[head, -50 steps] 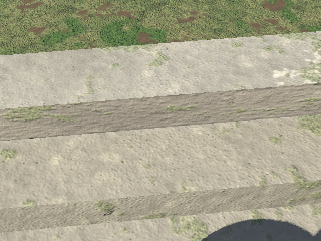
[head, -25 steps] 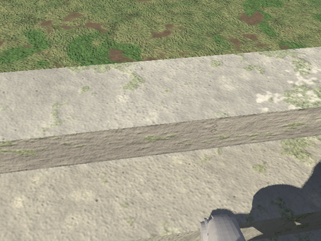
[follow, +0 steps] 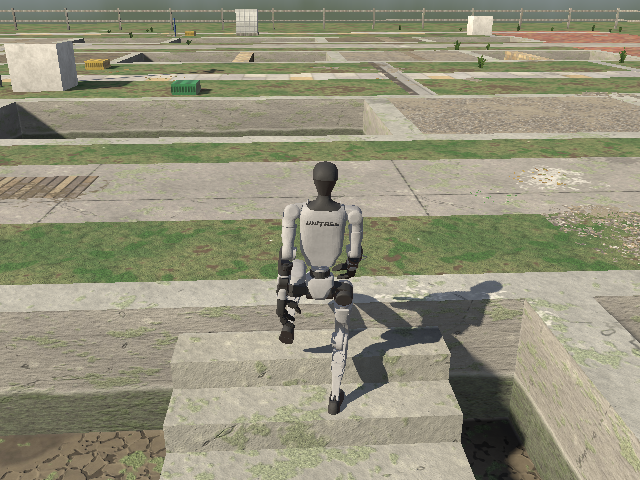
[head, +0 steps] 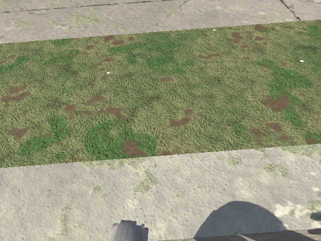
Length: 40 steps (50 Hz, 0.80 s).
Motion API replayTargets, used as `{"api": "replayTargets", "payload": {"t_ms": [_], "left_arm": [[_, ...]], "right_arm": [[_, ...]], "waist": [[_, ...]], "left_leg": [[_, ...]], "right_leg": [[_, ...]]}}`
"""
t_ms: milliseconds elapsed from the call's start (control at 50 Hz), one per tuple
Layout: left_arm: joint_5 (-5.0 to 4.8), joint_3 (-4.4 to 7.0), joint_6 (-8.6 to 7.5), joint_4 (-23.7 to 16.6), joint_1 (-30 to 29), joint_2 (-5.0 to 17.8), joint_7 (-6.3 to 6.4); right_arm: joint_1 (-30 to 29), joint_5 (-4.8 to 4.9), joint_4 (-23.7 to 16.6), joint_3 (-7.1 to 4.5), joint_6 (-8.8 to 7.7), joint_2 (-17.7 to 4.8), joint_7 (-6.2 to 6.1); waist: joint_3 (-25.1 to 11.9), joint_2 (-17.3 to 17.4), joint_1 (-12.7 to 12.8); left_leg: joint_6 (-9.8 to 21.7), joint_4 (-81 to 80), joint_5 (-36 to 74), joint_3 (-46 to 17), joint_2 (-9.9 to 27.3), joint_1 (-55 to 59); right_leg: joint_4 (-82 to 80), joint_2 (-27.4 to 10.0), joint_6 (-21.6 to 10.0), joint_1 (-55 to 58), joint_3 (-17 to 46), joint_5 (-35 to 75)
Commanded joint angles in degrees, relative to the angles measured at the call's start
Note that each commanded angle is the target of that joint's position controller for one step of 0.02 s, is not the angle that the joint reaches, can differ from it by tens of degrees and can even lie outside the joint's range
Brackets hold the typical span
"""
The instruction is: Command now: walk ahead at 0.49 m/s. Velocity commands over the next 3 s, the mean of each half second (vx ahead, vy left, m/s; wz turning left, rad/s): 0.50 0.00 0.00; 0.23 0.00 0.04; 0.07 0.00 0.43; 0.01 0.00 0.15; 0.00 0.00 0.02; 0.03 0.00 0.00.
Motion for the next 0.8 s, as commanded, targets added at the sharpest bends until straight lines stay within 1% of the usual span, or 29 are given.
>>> {"api": "replayTargets", "payload": {"t_ms": [20, 60, 100, 140, 160, 180, 200, 220, 240, 260, 280, 300, 320, 340, 360, 400, 420, 460, 520, 580, 640, 660, 680, 700, 720, 740, 760, 780, 800], "left_arm": [[-1.52, 0.67, -0.72, -2.9, 2.0, 6.2, 1.62], [-1.92, 1.82, -0.90, -2.5, 7.2, 9.3, 4.03], [-2.70, 2.63, -0.19, -1.6, 11.1, 9.7, 5.50], [-2.80, 2.87, 0.39, -1.9, 9.2, 8.2, 4.96], [-2.88, 2.80, 0.89, -2.5, 7.5, 8.4, 4.76], [-2.73, 2.47, 0.51, -2.6, 5.4, 8.9, 4.33], [-1.90, 2.57, 0.32, -1.7, 9.8, 10.0, 3.96], [-1.67, 3.01, 0.10, -1.6, 9.7, 12.8, 4.02], [-1.49, 3.85, -0.38, -3.2, 4.5, 15.4, 4.24], [-1.23, 3.59, -1.93, -5.6, 3.3, 12.4, 3.46], [-2.30, 3.36, -3.94, -6.9, -0.5, 8.6, 1.90], [-2.42, 4.26, -5.02, -7.7, -5.0, 7.4, -0.32], [-3.78, 4.25, -5.53, -12.7, -11.8, 4.6, -1.96], [-4.09, 3.44, -5.34, -17.3, -17.8, 3.7, -1.93], [-3.14, 2.94, -4.83, -20.1, -19.0, 2.4, -1.33], [-3.64, 1.43, -3.50, -20.5, -13.4, -0.5, -0.81], [-3.77, 0.27, -3.18, -20.3, -10.1, -2.3, -0.72], [-4.68, -0.15, -1.72, -19.5, -8.6, -1.1, -0.11], [-3.49, -0.77, -0.60, -21.9, -17.3, -1.4, 1.68], [-3.48, -2.02, -0.99, -26.1, -25.7, -3.1, 2.23], [-3.75, -2.77, -2.54, -32.4, -37.9, -1.0, 1.07], [-2.66, -3.98, -2.37, -34.7, -43.2, -2.6, 0.57], [-2.78, -3.88, -1.96, -35.9, -46.3, -2.2, 0.24], [-3.90, -3.14, -1.36, -33.9, -44.7, -1.1, -0.15], [-3.95, -1.95, -1.44, -33.1, -39.5, 0.0, -0.23], [-4.53, 0.01, -1.69, -30.8, -32.8, 4.2, -0.29], [-3.77, 1.67, -1.71, -28.5, -24.8, 7.9, -0.32], [-2.45, 2.88, -1.47, -25.8, -16.8, 10.8, -0.32], [-0.41, 4.23, 0.30, -23.9, -11.0, 13.2, 1.00]], "right_arm": [[-10.1, 0.65, -6.8, 2.33, -1.06, 0.7, 0.06], [-14.7, 0.76, -8.9, 3.46, -1.38, 1.0, 0.55], [-19.1, 0.03, -10.4, 3.45, -1.50, 0.5, 1.30], [-17.8, -0.21, -8.8, 3.79, -1.49, 3.9, 2.89], [-17.7, -0.34, -9.0, 3.60, -1.98, 3.2, 3.42], [-18.8, 0.41, -10.4, 3.18, -2.96, 1.3, 3.83], [-16.0, 0.76, -9.6, 1.28, -3.36, -1.8, 3.55], [-8.3, 0.84, -7.4, -0.89, -3.03, -5.5, 3.24], [1.0, 0.13, -4.7, -2.80, -2.56, -9.5, 3.17], [14.3, -1.68, -0.5, -4.71, -2.19, -13.7, 3.32], [25.9, -2.73, 5.1, -7.46, 0.36, -19.9, 1.41], [25.6, -3.98, 7.1, -7.02, 1.53, -17.6, -0.58], [19.8, -3.84, 8.7, -5.16, 1.37, -11.1, -0.31], [16.7, -3.58, 10.6, -3.87, 0.90, -5.0, 0.74], [15.9, -3.25, 13.5, -3.00, -0.10, -1.3, 1.76], [13.7, -3.34, 16.9, -2.07, -0.80, 3.2, 3.22], [13.0, -3.20, 16.6, -2.30, -0.92, 2.2, 3.65], [11.5, -3.37, 16.1, -2.22, -0.98, 1.2, 3.77], [17.1, -4.04, 18.3, -1.63, -1.47, -1.6, 3.34], [26.1, -3.05, 20.8, -1.89, -0.70, -4.4, 1.30], [32.8, -2.05, 20.6, -2.35, 0.79, -5.0, -1.99], [31.6, -1.67, 19.3, -3.36, 1.36, -6.9, -3.38], [32.7, -0.59, 19.1, -4.11, 1.78, -7.9, -3.99], [32.6, 0.03, 19.2, -4.45, 1.69, -8.0, -3.64], [33.6, -0.71, 19.7, -4.64, 0.96, -9.7, -2.50], [34.5, -0.88, 20.2, -4.86, 0.45, -11.8, -1.76], [31.7, -0.82, 19.6, -5.14, -0.20, -13.6, -1.41], [32.4, -2.44, 19.2, -5.35, -1.09, -12.7, -0.98], [35.1, -2.07, 20.1, -5.03, -2.20, -10.5, 0.02]], "waist": [[12.4, -3.9, 1.2], [9.2, -5.7, 3.2], [8.8, -4.2, 5.0], [4.7, -6.8, 3.4], [3.5, -7.7, 1.5], [2.6, -10.4, -1.0], [-0.5, -14.9, -1.6], [-3.2, -19.9, -6.0], [-6.6, -23.4, -11.0], [-15.5, -10.3, -12.7], [-20.3, 8.3, -14.6], [-17.4, 9.1, -13.3], [-5.9, 4.8, -8.2], [1.2, 0.4, -5.4], [4.8, -2.2, -1.8], [7.2, -4.0, 4.1], [7.2, -3.8, 6.3], [9.5, -3.5, 8.2], [10.0, 0.3, 4.8], [11.2, 3.6, 0.4], [8.4, 4.3, -3.9], [6.4, 3.8, -3.8], [6.7, 2.9, -4.8], [6.2, 2.8, -4.5], [2.9, 10.1, -1.7], [0.2, 12.9, 1.9], [-5.0, 15.6, 6.6], [-13.3, 11.3, 8.1], [-20.1, 0.1, 8.6]], "left_leg": [[-2.4, -11.0, -2.1, 6.4, 2.7, -4.4], [-4.0, -17.7, -6.9, 12.7, 7.4, -4.5], [-4.7, -24.4, -10.9, 14.5, 10.7, -5.5], [-2.7, -30.1, -14.7, 16.6, 10.4, 3.9], [-0.7, -35.3, -17.6, 18.7, 8.1, 13.2], [1.7, -47.4, -21.2, 22.6, 4.3, 29.4], [2.1, -51.3, -28.3, 24.8, -1.0, 39.9], [3.0, -59.1, -30.7, 22.0, -2.9, 44.5], [4.8, -64.4, -29.1, 13.4, -0.5, 52.2], [10.8, -70.0, -26.8, -8.4, 9.6, 74.0], [16.1, -98.4, -40.9, -36.5, 18.3, 88.7], [16.0, -110.8, -41.8, -52.7, 22.5, 86.1], [10.5, -109.1, -38.9, -44.4, 21.5, 75.9], [7.3, -105.6, -35.3, -32.8, 20.6, 67.2], [4.9, -103.5, -26.9, -24.3, 19.2, 61.6], [-0.1, -102.4, -18.7, -8.3, 13.5, 58.5], [-1.5, -101.7, -15.4, -2.8, 13.0, 58.2], [-2.5, -103.0, -16.3, 6.2, 10.8, 53.9], [0.5, -105.7, -11.0, 8.4, 10.0, 48.8], [-0.5, -105.1, -2.1, 3.8, 12.3, 62.8], [-1.8, -107.2, 4.0, 0.8, 13.8, 74.1], [-0.6, -116.6, 10.7, 0.8, 17.1, 71.5], [-0.1, -119.0, 13.4, 1.6, 17.3, 72.3], [0.2, -119.9, 17.9, 5.9, 16.0, 71.0], [0.9, -114.5, 49.3, 8.1, 16.2, 73.3], [1.2, -108.7, 73.6, 9.2, 16.4, 80.8], [0.8, -101.9, 81.4, 9.3, 16.3, 86.1], [-0.4, -92.5, 81.2, 9.0, 13.7, 75.6], [-1.6, -79.5, 60.8, 7.6, 6.8, 65.8]], "right_leg": [[-21.0, -10.1, -2.5, -6.9, 11.9, 0.1], [-29.7, -14.9, -5.5, 1.6, 17.0, 1.5], [-31.0, -16.0, -6.0, 13.6, 17.5, 8.1], [-28.7, -14.9, -6.9, 20.8, 11.8, 25.0], [-27.0, -13.9, -6.7, 18.5, 6.9, 43.5], [-25.2, -11.7, -7.0, 11.4, 3.9, 69.5], [-20.0, -12.5, -8.0, 13.5, 5.2, 94.3], [-13.7, -14.4, -8.2, 20.9, 7.1, 107.1], [-4.3, -14.3, -7.9, 21.3, 7.0, 109.5], [11.5, -9.5, -6.6, 2.8, 7.7, 96.9], [32.1, 1.3, -4.1, -14.8, 11.1, 41.1], [61.7, 7.8, -2.0, -26.2, 21.4, 12.7], [75.6, 6.4, -3.1, -35.4, 25.8, 12.7], [81.8, 5.1, -5.2, -40.0, 23.6, 15.3], [89.8, 4.8, -7.6, -42.4, 23.4, 16.1], [94.2, 4.9, -10.6, -46.7, 25.3, 16.3], [92.8, 4.2, -10.8, -49.6, 25.3, 18.3], [85.6, 2.7, -8.4, -53.3, 22.7, 19.3], [87.0, 3.4, -4.1, -54.3, 14.2, 24.8], [88.9, 2.0, -2.5, -68.6, 13.3, 19.2], [70.6, -1.9, 0.6, -71.1, 8.2, 16.6], [60.1, -5.4, 1.2, -60.2, 2.8, 9.8], [51.7, -5.8, 1.6, -52.8, 1.2, 6.1], [42.6, -3.9, 0.8, -42.0, -3.4, 2.5], [41.0, 0.2, -1.9, -30.9, -4.7, -2.0], [35.3, 3.1, -4.2, -26.0, -4.0, -0.3], [29.4, 3.3, -7.0, -19.7, 1.5, 1.9], [31.2, -1.3, -12.2, -2.2, 14.9, 17.2], [15.5, -8.0, -18.2, 9.3, 33.6, 9.2]]}}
